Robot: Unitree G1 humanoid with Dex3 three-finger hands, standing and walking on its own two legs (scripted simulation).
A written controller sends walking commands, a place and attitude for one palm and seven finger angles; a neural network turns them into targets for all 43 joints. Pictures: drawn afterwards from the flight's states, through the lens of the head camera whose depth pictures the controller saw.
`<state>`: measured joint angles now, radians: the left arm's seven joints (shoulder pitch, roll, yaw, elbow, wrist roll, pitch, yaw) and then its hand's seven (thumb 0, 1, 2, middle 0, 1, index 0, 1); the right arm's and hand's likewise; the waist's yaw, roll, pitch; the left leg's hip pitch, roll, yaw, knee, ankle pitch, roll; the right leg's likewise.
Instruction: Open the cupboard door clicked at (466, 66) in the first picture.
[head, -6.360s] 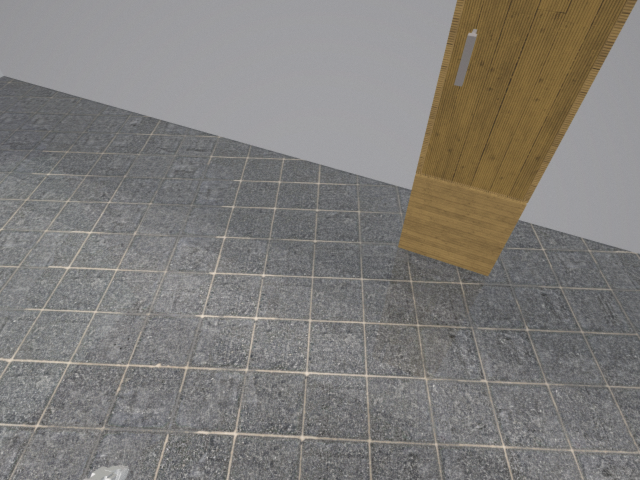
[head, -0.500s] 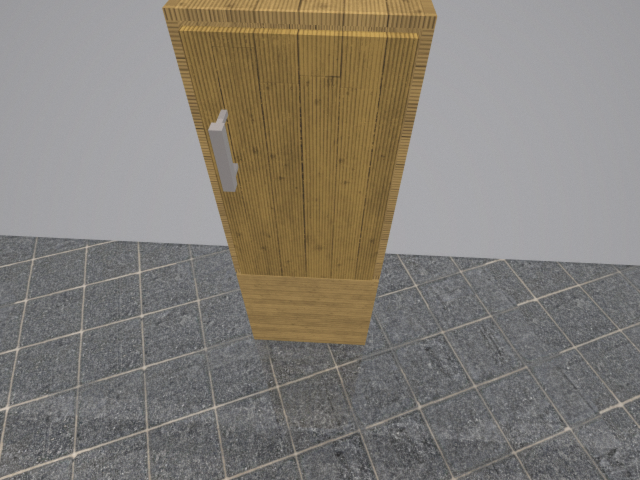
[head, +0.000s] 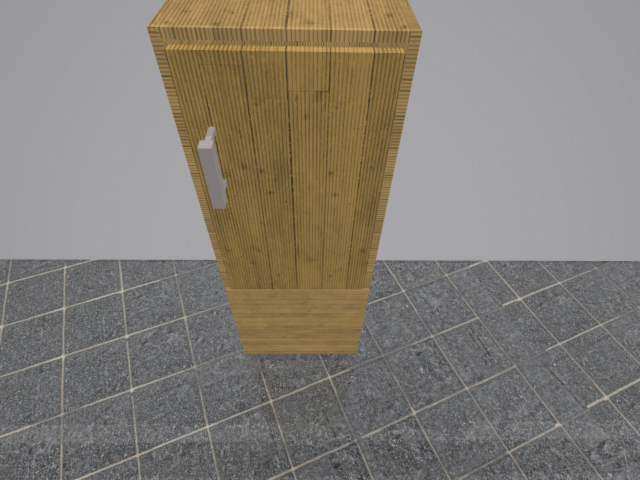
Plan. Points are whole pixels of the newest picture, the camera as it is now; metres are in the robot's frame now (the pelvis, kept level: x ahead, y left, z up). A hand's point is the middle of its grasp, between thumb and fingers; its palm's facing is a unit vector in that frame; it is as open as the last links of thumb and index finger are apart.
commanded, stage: look again from close up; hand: left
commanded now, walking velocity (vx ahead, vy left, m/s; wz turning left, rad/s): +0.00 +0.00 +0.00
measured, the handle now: (215, 168) +0.57 +0.21 +0.06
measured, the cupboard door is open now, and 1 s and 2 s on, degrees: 0 0 0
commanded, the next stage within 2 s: shuffle to correct the standing spot in 0.48 s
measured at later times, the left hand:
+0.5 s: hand out of the picture -0.01 +0.17 -0.18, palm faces +0.01 -0.98 -0.21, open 7.3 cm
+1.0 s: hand out of the picture +0.03 +0.15 -0.19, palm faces +0.07 -0.98 -0.18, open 7.4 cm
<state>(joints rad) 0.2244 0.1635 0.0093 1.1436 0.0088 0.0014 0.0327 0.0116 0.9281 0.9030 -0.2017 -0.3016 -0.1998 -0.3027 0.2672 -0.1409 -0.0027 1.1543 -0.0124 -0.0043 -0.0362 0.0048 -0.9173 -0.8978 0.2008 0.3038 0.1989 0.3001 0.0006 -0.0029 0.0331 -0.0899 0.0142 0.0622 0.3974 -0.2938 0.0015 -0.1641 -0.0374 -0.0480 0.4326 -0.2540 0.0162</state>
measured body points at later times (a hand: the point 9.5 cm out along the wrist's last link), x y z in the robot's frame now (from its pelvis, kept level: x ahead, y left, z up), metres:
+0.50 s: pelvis -0.02 -0.01 -0.01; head -0.01 -0.02 +0.44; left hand -0.01 +0.22 -0.16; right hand -0.02 -0.22 -0.17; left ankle -0.05 +0.11 -0.74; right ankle -0.01 -0.13 -0.74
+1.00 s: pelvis +0.04 -0.02 -0.02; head +0.06 -0.02 +0.43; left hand +0.02 +0.21 -0.18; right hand -0.01 -0.23 -0.18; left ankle -0.05 +0.11 -0.74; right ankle +0.02 -0.11 -0.74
